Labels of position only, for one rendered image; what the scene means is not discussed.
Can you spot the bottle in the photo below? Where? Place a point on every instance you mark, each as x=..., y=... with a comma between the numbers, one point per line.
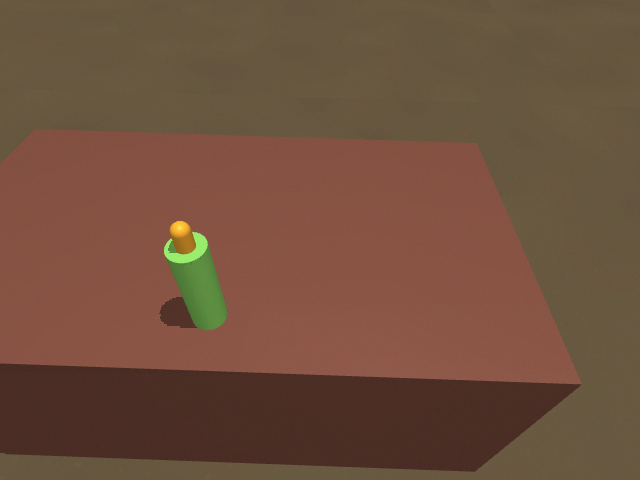
x=191, y=263

